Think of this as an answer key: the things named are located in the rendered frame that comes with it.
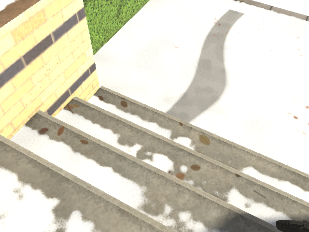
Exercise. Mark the right robot hand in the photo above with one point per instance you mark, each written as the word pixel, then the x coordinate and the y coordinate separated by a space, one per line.
pixel 286 225

